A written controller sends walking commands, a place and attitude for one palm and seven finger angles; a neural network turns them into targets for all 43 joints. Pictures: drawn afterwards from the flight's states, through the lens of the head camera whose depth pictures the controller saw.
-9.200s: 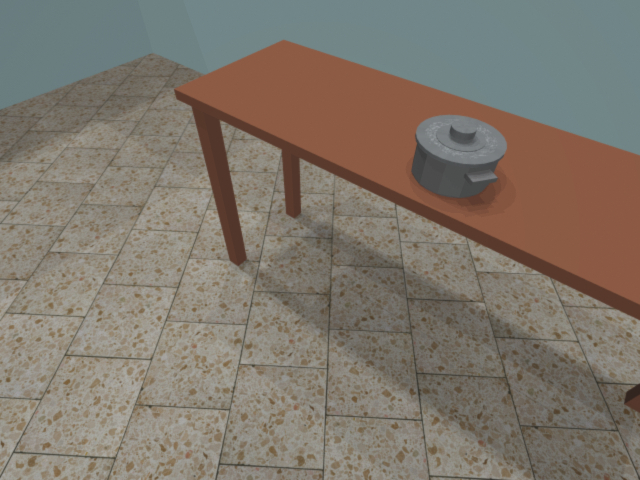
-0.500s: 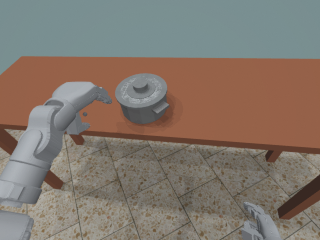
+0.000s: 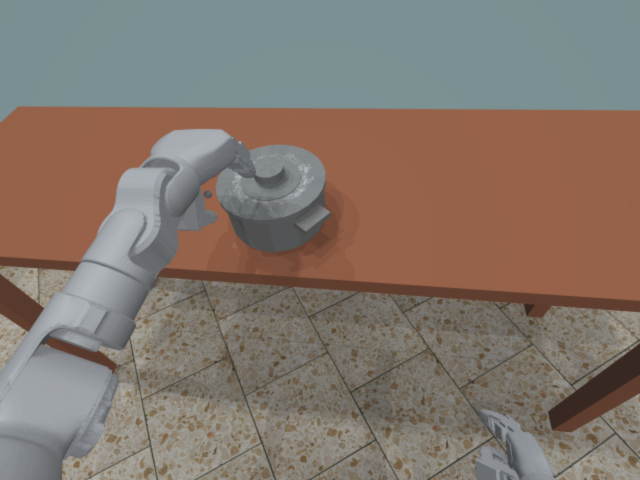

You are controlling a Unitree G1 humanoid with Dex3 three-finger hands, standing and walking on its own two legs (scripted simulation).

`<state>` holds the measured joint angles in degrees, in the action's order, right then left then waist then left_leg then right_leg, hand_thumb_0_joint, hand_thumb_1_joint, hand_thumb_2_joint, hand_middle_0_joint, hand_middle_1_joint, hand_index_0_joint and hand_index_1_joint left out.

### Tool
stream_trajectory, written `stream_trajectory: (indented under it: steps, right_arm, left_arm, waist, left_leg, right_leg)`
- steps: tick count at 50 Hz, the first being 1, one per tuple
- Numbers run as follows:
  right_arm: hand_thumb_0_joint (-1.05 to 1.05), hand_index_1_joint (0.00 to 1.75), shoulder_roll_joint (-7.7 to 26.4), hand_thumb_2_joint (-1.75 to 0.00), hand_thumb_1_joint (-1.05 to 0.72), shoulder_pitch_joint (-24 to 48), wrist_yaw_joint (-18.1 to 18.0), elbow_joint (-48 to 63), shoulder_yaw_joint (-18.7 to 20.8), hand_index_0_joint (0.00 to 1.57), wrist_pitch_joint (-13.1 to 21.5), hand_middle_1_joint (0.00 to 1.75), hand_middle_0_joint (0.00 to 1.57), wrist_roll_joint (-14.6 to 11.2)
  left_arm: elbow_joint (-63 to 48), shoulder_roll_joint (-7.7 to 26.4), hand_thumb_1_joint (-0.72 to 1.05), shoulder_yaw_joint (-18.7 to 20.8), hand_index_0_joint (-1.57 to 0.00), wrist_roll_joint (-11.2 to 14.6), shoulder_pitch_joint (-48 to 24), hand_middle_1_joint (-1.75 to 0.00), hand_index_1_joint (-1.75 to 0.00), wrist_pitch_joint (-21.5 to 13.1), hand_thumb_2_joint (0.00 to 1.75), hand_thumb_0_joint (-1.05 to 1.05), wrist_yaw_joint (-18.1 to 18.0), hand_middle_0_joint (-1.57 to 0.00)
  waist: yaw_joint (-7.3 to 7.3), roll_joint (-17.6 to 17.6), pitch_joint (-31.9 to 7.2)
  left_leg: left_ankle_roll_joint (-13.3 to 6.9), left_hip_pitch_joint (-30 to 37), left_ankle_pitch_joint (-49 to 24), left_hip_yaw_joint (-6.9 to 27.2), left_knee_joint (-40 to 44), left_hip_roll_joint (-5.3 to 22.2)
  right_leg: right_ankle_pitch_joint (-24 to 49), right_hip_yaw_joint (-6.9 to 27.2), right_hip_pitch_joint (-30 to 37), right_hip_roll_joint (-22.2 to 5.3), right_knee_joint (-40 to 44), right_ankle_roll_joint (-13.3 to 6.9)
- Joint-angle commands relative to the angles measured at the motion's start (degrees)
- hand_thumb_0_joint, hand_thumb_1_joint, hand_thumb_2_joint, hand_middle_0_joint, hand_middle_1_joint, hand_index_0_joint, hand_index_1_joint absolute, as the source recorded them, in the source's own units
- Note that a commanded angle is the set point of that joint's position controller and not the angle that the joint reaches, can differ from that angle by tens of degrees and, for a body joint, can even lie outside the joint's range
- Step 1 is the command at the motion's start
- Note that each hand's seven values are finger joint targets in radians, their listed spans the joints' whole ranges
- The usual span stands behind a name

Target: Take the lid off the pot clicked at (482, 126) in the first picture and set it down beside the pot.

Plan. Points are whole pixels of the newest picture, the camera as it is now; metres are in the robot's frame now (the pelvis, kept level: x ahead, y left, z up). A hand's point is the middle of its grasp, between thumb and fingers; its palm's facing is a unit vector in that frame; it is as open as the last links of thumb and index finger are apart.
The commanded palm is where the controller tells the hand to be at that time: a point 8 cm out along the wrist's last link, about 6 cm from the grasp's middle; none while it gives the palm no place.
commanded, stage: move the open hand above the knob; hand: left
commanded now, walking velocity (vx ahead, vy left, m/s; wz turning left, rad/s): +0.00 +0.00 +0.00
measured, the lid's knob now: (268, 170) +0.53 +0.11 +0.08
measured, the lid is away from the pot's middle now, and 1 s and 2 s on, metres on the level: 0.00 0.00 0.00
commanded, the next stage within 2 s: lower the open fingers around the knob in 1.24 s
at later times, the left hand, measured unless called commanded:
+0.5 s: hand (259, 153) +0.48 +0.10 +0.16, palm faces -0.29 -0.01 -0.96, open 10.2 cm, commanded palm +0.49 +0.11 +0.22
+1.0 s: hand (249, 147) +0.50 +0.12 +0.15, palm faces -0.30 -0.02 -0.95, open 10.2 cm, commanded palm +0.50 +0.12 +0.22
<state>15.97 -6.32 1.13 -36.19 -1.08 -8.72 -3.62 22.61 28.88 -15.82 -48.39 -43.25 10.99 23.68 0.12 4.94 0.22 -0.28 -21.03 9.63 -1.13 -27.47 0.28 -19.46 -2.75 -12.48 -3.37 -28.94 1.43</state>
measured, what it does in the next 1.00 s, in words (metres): stands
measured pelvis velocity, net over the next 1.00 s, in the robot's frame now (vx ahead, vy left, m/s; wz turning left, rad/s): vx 0.02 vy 0.00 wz -0.04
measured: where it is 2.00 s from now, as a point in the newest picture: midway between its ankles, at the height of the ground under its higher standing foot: outside the picture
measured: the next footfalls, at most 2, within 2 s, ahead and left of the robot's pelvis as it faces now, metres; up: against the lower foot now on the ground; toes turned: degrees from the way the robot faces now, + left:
none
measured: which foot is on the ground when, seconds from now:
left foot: down 0.00-1.00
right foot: down 0.00-1.00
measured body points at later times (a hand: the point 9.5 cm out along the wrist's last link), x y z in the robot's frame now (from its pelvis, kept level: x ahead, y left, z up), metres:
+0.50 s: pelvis +0.01 -0.01 +0.00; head +0.05 -0.05 +0.45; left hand +0.49 +0.10 +0.21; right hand +0.11 -0.28 -0.14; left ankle +0.05 +0.12 -0.74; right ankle -0.05 -0.13 -0.74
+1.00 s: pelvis +0.02 +0.00 +0.00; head +0.07 -0.03 +0.45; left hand +0.51 +0.12 +0.20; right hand +0.09 -0.27 -0.14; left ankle +0.05 +0.12 -0.74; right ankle -0.05 -0.13 -0.74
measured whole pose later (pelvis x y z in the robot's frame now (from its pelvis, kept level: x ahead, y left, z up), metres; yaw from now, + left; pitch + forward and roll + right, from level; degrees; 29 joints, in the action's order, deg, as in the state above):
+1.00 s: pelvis +0.02 +0.00 +0.00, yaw -2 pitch +7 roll +1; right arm 16.1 -13.1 0.7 -38.9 1.6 -8.8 -3.6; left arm 46.6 26.4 -13.8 -51.4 -59.6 8.9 21.6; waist 4.7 3.8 -2.0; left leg -0.3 -23.8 11.4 -3.3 -27.8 1.3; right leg -19.7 -0.4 -15.9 -2.6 -28.2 1.5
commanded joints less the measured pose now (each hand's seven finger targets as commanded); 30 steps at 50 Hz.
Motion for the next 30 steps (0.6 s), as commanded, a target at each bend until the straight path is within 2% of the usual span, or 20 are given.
stream_trajectory:
  steps: [1, 4, 5, 6, 8, 9, 10, 11, 12, 13, 15, 17, 19, 20, 21, 22, 25, 26, 28, 30]
  right_arm:
    - [0.0, 0.3, 6.68, -0.9, -0.9, 2.61, -0.07, 7.21, 2.61, 0.2, 1.74, 0.3, 0.2, -0.07]
    - [0.0, 0.3, 6.77, -0.9, -0.9, 2.33, 0.25, 6.73, 2.62, 0.2, 1.33, 0.3, 0.2, -0.16]
    - [0.0, 0.3, 6.88, -0.9, -0.9, 1.77, 0.37, 7.04, 2.97, 0.2, 1.17, 0.3, 0.2, -0.15]
    - [0.0, 0.3, 6.83, -0.9, -0.9, 1.62, 0.48, 6.49, 2.75, 0.2, 0.98, 0.3, 0.2, -0.13]
    - [0.0, 0.3, 6.75, -0.9, -0.9, 2.11, 0.49, 6.51, 2.7, 0.2, 0.68, 0.3, 0.2, -0.35]
    - [0.0, 0.3, 6.85, -0.9, -0.9, 1.57, 0.35, 6.03, 2.75, 0.2, 0.59, 0.3, 0.2, -0.32]
    - [0.0, 0.3, 7.32, -0.9, -0.9, 0.57, 0.3, 6.29, 3.28, 0.2, 0.64, 0.3, 0.2, -0.19]
    - [0.0, 0.3, 7.1, -0.9, -0.9, 1.06, 0.24, 6.56, 3.05, 0.2, 0.81, 0.3, 0.2, -0.12]
    - [0.0, 0.3, 6.73, -0.9, -0.9, 1.23, 0.18, 6.55, 2.98, 0.2, 0.89, 0.3, 0.2, -0.14]
    - [0.0, 0.3, 6.89, -0.9, -0.9, 0.63, 0.14, 5.93, 3.13, 0.2, 0.83, 0.3, 0.2, -0.15]
    - [0.0, 0.3, 6.89, -0.9, -0.9, -0.76, 0.05, 5.43, 3.56, 0.2, 0.49, 0.3, 0.2, -0.42]
    - [0.0, 0.3, 7.31, -0.9, -0.9, -1.17, -0.47, 4.57, 3.3, 0.2, 0.32, 0.3, 0.2, -0.48]
    - [0.0, 0.3, 7.09, -0.9, -0.9, -1.81, -0.97, 4.18, 3.31, 0.2, 0.72, 0.3, 0.2, -0.33]
    - [0.0, 0.3, 7.43, -0.9, -0.9, -2.97, -1.15, 4.13, 3.76, 0.2, 0.97, 0.3, 0.2, -0.04]
    - [0.0, 0.3, 7.28, -0.9, -0.9, -2.92, -1.21, 4.36, 3.61, 0.2, 1.22, 0.3, 0.2, -0.02]
    - [0.0, 0.3, 6.93, -0.9, -0.9, -3.4, -1.31, 4.02, 3.74, 0.2, 1.54, 0.3, 0.2, 0.04]
    - [0.0, 0.3, 7.41, -0.9, -0.9, -5.33, -1.22, 3.38, 4.25, 0.2, 1.44, 0.3, 0.2, 0.17]
    - [0.0, 0.3, 7.64, -0.9, -0.9, -5.38, -1.1, 3.17, 4.21, 0.2, 1.34, 0.3, 0.2, 0.16]
    - [0.0, 0.3, 7.75, -0.9, -0.9, -5.87, -1.18, 2.69, 4.07, 0.2, 1.19, 0.3, 0.2, -0.04]
    - [0.0, 0.3, 8.15, -0.9, -0.9, -5.63, -1.12, 3.54, 4.33, 0.2, 1.11, 0.3, 0.2, 0.08]
  left_arm:
    - [-6.3, 10.55, -0.33, 7.87, -0.83, -0.96, -30.64, -0.08, -0.08, 0.13, 1.48, 0.0, -2.81, -0.83]
    - [-4.79, 10.5, -0.33, 8.49, -0.83, -1.29, -31.63, -0.08, -0.08, 0.43, 1.48, 0.0, -3.62, -0.83]
    - [-2.68, 9.07, -0.33, 7.6, -0.83, -0.92, -29.92, -0.08, -0.08, 0.65, 1.48, 0.0, -3.64, -0.83]
    - [-1.67, 10.12, -0.33, 8.31, -0.83, -1.63, -31.73, -0.08, -0.08, 0.84, 1.48, 0.0, -3.69, -0.83]
    - [-0.86, 8.17, -0.33, 6.55, -0.83, -1.54, -33.6, -0.08, -0.08, 1.11, 1.48, 0.0, -3.83, -0.83]
    - [1.17, 8.84, -0.33, 7.29, -0.83, -1.62, -34.01, -0.08, -0.08, 1.4, 1.48, 0.0, -4.05, -0.83]
    - [0.26, 10.55, -0.33, 8.7, -0.83, -1.42, -34.54, -0.08, -0.08, 1.12, 1.48, 0.0, -4.12, -0.83]
    - [-1.24, 11.95, -0.33, 9.5, -0.83, -1.98, -36.33, -0.08, -0.08, 0.74, 1.48, 0.0, -4.05, -0.83]
    - [-0.47, 10.4, -0.33, 8.13, -0.83, -1.97, -37.12, -0.08, -0.08, 0.74, 1.48, 0.0, -3.97, -0.83]
    - [0.27, 10.7, -0.33, 8.55, -0.83, -2.11, -37.83, -0.08, -0.08, 0.77, 1.48, 0.0, -4.14, -0.83]
    - [6.24, 7.08, -0.33, 6.07, -0.83, -1.65, -35.87, -0.08, -0.08, 1.24, 1.48, 0.0, -3.86, -0.83]
    - [9.0, 9.38, -0.33, 7.31, -0.83, -1.96, -39.06, -0.08, -0.08, 1.26, 1.48, 0.0, -3.89, -0.83]
    - [8.91, 8.82, -0.33, 6.1, -0.83, -2.01, -44.17, -0.08, -0.08, 0.81, 1.48, 0.0, -3.84, -0.83]
    - [8.42, 11.34, -0.33, 8.09, -0.83, -2.39, -45.29, -0.08, -0.08, 0.13, 1.48, 0.0, -3.95, -0.83]
    - [7.36, 11.37, -0.33, 7.6, -0.83, -2.66, -47.67, -0.08, -0.08, -0.51, 1.48, 0.0, -3.96, -0.83]
    - [9.37, 9.76, -0.33, 6.72, -0.83, -2.65, -47.47, -0.08, -0.08, -0.65, 1.48, 0.0, -3.97, -0.83]
    - [14.08, 8.28, -0.33, 6.56, -0.83, -2.17, -44.65, -0.08, -0.08, -0.76, 1.48, 0.0, -3.93, -0.83]
    - [13.64, 9.9, -0.33, 7.5, -0.83, -2.61, -46.01, -0.08, -0.08, -0.94, 1.48, 0.0, -3.98, -0.83]
    - [19.13, 9.52, -0.33, 7.28, -0.83, -2.87, -43.62, -0.08, -0.08, -0.22, 1.48, 0.0, -3.96, -0.83]
    - [16.09, 11.92, -0.33, 9.19, -0.83, -2.86, -44.39, -0.08, -0.08, -1.04, 1.48, 0.0, -3.99, -0.83]
  waist:
    - [1.19, -4.54, -24.14]
    - [0.96, -4.11, -24.95]
    - [1.41, -5.42, -24.29]
    - [1.19, -6.42, -24.33]
    - [1.45, -6.3, -23.4]
    - [1.49, -6.7, -22.8]
    - [1.65, -8.13, -24.48]
    - [1.23, -7.41, -26.71]
    - [1.51, -6.84, -26.41]
    - [1.72, -6.15, -26.23]
    - [2.84, -9.52, -22.36]
    - [2.82, -9.84, -21.95]
    - [3.58, -8.18, -23.12]
    - [3.8, -8.83, -24.84]
    - [3.83, -7.36, -26.48]
    - [4.09, -6.98, -26.15]
    - [4.39, -8.57, -25.49]
    - [4.25, -8.37, -26.25]
    - [4.48, -9.95, -23.23]
    - [3.98, -9.27, -25.77]
  left_leg:
    - [-2.89, 19.96, -15.0, 0.19, -0.32, -3.5]
    - [-2.79, 20.42, -18.44, 0.14, -0.8, -3.33]
    - [-3.05, 19.3, -18.05, -0.17, -1.22, -3.35]
    - [-2.87, 18.4, -17.2, -0.41, -0.79, -3.29]
    - [-3.03, 18.27, -16.64, -0.59, -0.7, -3.45]
    - [-3.05, 17.91, -15.92, -0.68, -0.71, -3.43]
    - [-3.43, 17.96, -16.68, -0.8, -0.96, -3.27]
    - [-3.5, 18.28, -17.46, -1.04, -1.03, -3.57]
    - [-3.65, 18.4, -17.87, -1.15, -1.28, -3.76]
    - [-3.53, 18.96, -18.53, -1.12, -1.31, -3.46]
    - [-3.7, 16.86, -15.75, -1.59, -1.11, -3.3]
    - [-3.66, 15.75, -13.19, -1.95, -0.48, -3.44]
    - [-3.97, 16.67, -12.81, -1.93, -0.69, -3.86]
    - [-4.25, 17.32, -14.07, -2.04, -1.06, -3.53]
    - [-4.23, 17.76, -14.62, -1.95, -0.98, -3.8]
    - [-4.31, 18.17, -15.18, -1.98, -1.35, -3.81]
    - [-4.37, 17.23, -16.69, -2.35, -1.63, -3.47]
    - [-4.23, 17.15, -17.12, -2.31, -1.53, -3.39]
    - [-4.21, 14.8, -15.18, -2.79, -1.44, -3.49]
    - [-4.41, 15.24, -17.68, -2.91, -1.72, -3.31]
  right_leg:
    - [22.35, -1.16, -2.98, 5.11, 2.49, -3.38]
    - [24.91, -1.06, -2.73, 5.14, 1.7, -3.38]
    - [25.64, -1.08, -2.51, 5.14, 1.9, -3.37]
    - [25.6, -1.17, -2.04, 5.02, 1.76, -3.2]
    - [25.44, -1.02, -2.86, 5.05, 1.71, -3.14]
    - [25.01, -1.07, -3.16, 5.14, 1.76, -3.1]
    - [26.92, -0.85, -1.57, 4.95, 1.93, -3.09]
    - [28.62, -0.21, 0.0, 4.77, 1.56, -2.95]
    - [29.47, -0.18, -0.49, 4.71, 1.34, -2.9]
    - [29.37, -0.3, -1.16, 4.8, 1.26, -2.91]
    - [27.75, -0.68, -2.97, 4.97, 2.28, -2.73]
    - [26.75, -0.33, -2.59, 4.77, 2.39, -2.52]
    - [27.18, -0.01, -2.95, 4.78, 2.61, -2.5]
    - [28.94, 0.28, -1.86, 4.61, 2.88, -2.56]
    - [29.79, 0.58, -1.19, 4.57, 2.48, -2.55]
    - [30.25, 0.49, -2.09, 4.67, 2.31, -2.59]
    - [31.94, 0.27, -2.23, 4.65, 2.49, -2.58]
    - [32.58, 0.34, -1.75, 4.57, 2.07, -2.54]
    - [32.1, 0.35, -2.67, 4.61, 2.45, -2.31]
    - [35.27, 0.82, -0.42, 4.24, 2.21, -2.45]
